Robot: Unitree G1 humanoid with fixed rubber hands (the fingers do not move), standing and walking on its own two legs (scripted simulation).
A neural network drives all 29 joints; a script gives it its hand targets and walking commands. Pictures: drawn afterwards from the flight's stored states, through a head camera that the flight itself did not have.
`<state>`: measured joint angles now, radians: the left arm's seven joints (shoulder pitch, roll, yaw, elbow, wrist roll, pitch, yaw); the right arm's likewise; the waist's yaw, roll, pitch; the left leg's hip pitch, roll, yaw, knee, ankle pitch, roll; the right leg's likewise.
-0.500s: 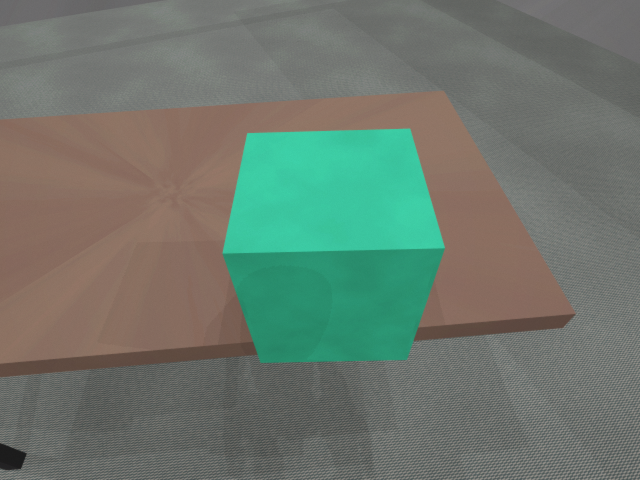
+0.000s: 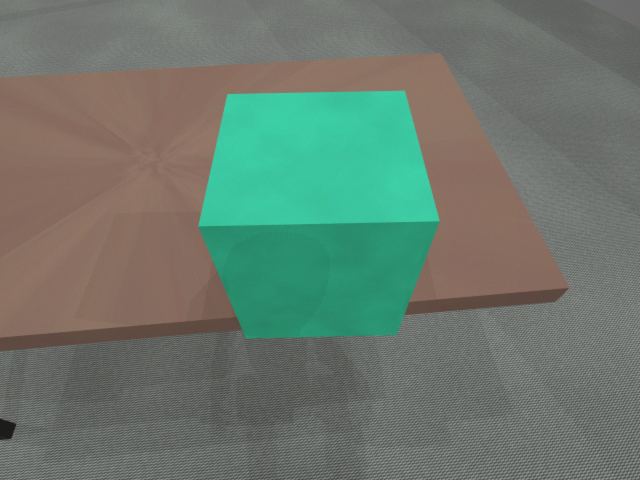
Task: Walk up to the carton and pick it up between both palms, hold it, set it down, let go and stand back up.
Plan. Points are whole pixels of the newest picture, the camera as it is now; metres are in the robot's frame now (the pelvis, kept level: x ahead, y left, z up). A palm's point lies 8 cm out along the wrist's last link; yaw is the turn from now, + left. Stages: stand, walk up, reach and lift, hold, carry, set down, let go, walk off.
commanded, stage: reach and lift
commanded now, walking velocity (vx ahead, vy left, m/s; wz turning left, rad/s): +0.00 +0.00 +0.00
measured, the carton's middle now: (319, 224) +0.41 +0.01 +0.08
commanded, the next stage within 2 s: none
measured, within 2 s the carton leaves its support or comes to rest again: neither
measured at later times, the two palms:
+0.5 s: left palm out of the picture +0.09 +0.21 -0.10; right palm out of the picture +0.09 -0.22 -0.11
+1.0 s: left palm out of the picture +0.05 +0.25 -0.06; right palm out of the picture +0.04 -0.17 -0.06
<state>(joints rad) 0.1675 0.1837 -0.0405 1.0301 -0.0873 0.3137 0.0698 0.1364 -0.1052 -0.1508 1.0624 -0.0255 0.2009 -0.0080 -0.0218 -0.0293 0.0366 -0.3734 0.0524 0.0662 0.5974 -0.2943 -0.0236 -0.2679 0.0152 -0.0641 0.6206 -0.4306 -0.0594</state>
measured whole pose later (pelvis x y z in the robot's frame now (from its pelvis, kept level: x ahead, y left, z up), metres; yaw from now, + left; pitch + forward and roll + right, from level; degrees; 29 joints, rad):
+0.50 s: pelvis -0.05 +0.01 +0.02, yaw -2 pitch +9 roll +0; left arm 0.09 0.11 0.04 0.49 -0.06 0.59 0.07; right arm 0.05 -0.18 -0.05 0.69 0.04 0.26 -0.03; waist 0.00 0.01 0.04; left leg -0.41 0.05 -0.01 0.34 -0.08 -0.04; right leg -0.34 0.05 0.00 0.39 -0.21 -0.05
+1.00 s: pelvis -0.09 +0.05 +0.02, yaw -2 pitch -4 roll +0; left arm 0.28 0.11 -0.01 0.21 -0.06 0.55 0.11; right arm 0.28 -0.16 -0.03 0.39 0.07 0.27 0.05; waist 0.03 -0.02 0.06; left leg -0.22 0.00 0.02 0.36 -0.07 0.01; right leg -0.16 0.00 0.03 0.44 -0.21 0.00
